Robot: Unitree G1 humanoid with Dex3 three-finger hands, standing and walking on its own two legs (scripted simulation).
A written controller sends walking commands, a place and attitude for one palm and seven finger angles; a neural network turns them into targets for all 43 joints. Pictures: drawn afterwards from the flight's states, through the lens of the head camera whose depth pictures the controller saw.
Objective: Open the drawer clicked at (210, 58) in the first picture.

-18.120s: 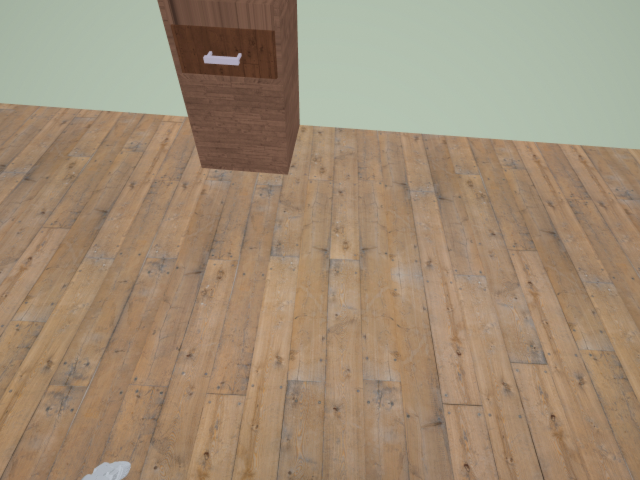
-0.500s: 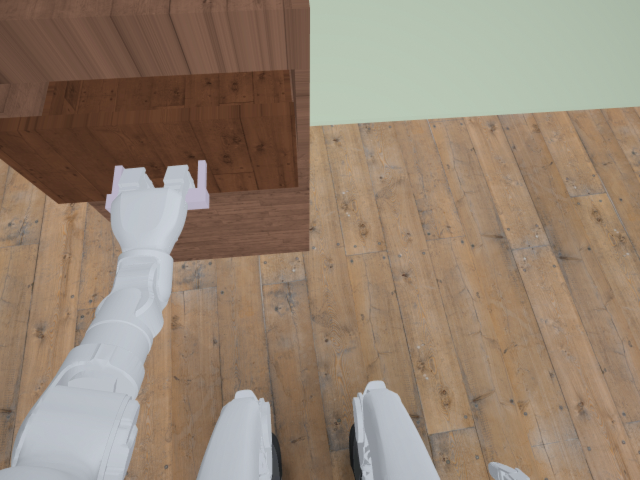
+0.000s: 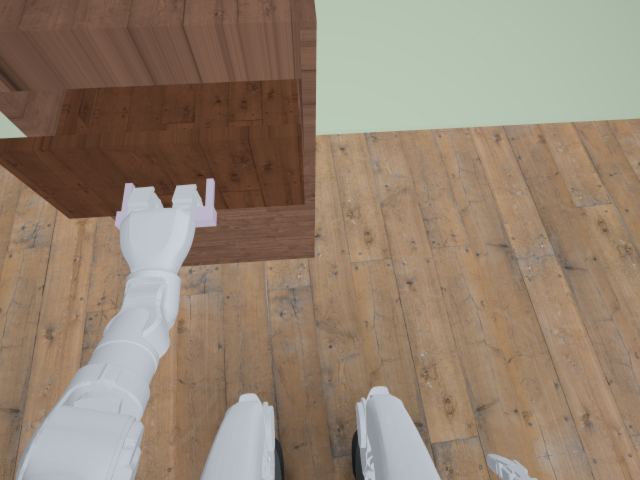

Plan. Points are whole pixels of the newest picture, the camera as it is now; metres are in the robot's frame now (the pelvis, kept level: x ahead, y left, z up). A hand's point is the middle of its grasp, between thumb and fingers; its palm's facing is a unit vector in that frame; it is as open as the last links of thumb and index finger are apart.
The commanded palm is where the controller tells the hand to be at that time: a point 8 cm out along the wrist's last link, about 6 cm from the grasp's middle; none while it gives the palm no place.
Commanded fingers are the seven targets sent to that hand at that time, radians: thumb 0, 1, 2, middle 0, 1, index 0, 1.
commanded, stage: pull the drawer open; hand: left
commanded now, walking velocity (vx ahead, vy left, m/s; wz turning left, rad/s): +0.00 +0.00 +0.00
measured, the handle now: (168, 204) +0.48 +0.21 -0.05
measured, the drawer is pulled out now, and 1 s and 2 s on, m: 0.09 0.11 0.14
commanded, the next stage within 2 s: none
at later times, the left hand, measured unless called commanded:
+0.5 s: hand (173, 258) +0.41 +0.20 -0.07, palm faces -0.03 -0.03 -1.00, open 5.8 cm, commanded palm +0.37 +0.20 -0.03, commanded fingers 0.00 0.90 0.90 -0.40 -1.35 -0.40 -1.35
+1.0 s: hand (173, 262) +0.40 +0.20 -0.07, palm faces -0.04 -0.03 -1.00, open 5.9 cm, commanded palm +0.36 +0.20 -0.03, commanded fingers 0.00 0.90 0.90 -0.40 -1.35 -0.40 -1.35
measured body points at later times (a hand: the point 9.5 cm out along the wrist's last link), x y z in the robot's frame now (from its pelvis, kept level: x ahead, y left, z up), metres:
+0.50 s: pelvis +0.00 +0.00 +0.00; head +0.15 -0.01 +0.42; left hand +0.40 +0.20 -0.02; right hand +0.08 -0.26 -0.15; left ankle +0.01 +0.12 -0.60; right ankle +0.02 -0.12 -0.60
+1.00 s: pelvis +0.00 +0.00 +0.00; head +0.15 -0.01 +0.43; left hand +0.40 +0.20 -0.02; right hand +0.10 -0.26 -0.14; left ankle +0.01 +0.12 -0.60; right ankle +0.02 -0.12 -0.60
